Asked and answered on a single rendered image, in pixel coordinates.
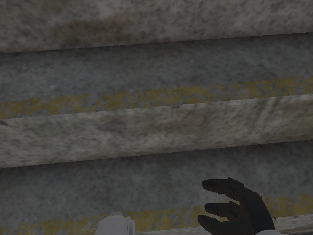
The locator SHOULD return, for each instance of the robot left shin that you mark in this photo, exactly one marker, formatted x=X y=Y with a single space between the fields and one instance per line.
x=115 y=213

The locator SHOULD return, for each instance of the robot left thigh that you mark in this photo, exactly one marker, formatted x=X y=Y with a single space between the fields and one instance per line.
x=116 y=225

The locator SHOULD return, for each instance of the right robot hand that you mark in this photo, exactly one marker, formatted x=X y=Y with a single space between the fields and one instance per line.
x=248 y=218

